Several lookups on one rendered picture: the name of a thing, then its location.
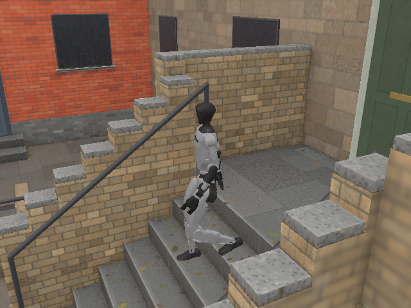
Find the right robot hand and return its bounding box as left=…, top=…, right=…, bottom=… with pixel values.
left=214, top=172, right=223, bottom=191

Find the left robot hand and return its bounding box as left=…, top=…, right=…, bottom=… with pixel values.
left=181, top=196, right=199, bottom=215

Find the robot right foot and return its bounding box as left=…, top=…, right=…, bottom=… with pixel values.
left=177, top=248, right=201, bottom=261

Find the robot left upper arm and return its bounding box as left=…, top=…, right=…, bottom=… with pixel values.
left=204, top=134, right=219, bottom=172

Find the right robot forearm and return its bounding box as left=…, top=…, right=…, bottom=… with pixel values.
left=217, top=149, right=221, bottom=172

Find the robot left thigh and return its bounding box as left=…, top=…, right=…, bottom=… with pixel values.
left=189, top=185, right=217, bottom=239

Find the left robot forearm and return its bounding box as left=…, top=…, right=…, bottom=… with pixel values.
left=193, top=166, right=218, bottom=200

